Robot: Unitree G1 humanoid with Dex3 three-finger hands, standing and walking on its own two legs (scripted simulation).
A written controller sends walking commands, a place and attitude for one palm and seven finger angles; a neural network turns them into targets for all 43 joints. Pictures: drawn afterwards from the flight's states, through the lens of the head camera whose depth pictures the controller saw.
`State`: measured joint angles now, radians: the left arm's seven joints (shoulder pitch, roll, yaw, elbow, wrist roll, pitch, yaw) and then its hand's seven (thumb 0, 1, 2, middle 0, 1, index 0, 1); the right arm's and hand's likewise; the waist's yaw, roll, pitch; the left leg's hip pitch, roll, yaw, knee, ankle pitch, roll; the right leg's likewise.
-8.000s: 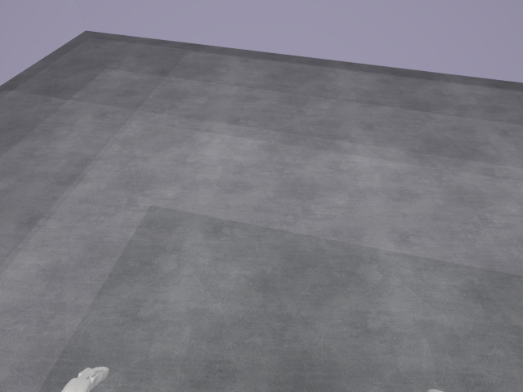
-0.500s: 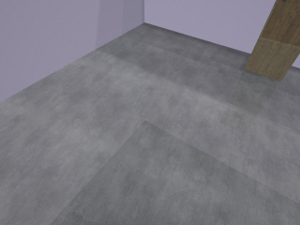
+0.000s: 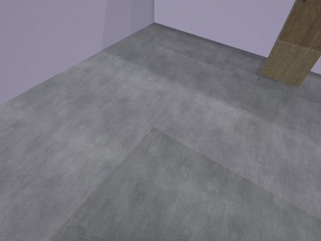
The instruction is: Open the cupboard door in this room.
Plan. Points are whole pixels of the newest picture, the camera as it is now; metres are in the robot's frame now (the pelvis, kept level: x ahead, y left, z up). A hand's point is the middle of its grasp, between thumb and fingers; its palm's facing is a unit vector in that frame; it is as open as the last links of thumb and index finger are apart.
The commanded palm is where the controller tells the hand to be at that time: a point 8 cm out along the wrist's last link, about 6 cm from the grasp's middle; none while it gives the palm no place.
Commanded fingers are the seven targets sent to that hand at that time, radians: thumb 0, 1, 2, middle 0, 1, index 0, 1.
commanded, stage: stand and wait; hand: left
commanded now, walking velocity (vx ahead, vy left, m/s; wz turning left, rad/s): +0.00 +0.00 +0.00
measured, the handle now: out of the picture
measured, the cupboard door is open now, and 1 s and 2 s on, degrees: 0 0 0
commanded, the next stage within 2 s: turn or walk to find it in 1.22 s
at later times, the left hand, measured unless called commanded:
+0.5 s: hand out of the picture +0.07 +0.25 -0.16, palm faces -0.02 -0.94 -0.33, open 7.4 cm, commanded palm none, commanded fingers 0.00 0.90 0.90 -0.20 -0.30 -0.20 -0.30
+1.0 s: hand out of the picture +0.11 +0.23 -0.15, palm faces -0.04 -0.94 -0.34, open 7.4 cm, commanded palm none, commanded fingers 0.00 0.90 0.90 -0.20 -0.30 -0.20 -0.30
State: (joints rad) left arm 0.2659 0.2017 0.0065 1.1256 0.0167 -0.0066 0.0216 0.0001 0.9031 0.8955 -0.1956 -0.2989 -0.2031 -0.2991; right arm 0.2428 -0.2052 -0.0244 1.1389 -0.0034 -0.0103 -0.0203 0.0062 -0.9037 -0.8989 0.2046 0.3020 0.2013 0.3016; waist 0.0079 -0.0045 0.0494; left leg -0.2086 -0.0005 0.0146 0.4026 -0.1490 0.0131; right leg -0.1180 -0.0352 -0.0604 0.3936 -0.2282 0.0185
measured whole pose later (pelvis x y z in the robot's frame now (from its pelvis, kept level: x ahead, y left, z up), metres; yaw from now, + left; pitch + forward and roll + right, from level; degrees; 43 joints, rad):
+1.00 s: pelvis +0.04 -0.01 +0.00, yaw +0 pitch -2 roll +0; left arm 0.12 0.33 -0.01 1.11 0.01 -0.01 0.00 0.00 0.90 0.90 -0.20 -0.30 -0.21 -0.30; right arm 0.11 -0.35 0.01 1.12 0.00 -0.02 0.00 0.01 -0.90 -0.90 0.21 0.30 0.20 0.30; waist 0.01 0.01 0.05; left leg -0.13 0.00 0.02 0.32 -0.17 0.00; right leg -0.04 -0.03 -0.06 0.31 -0.24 0.01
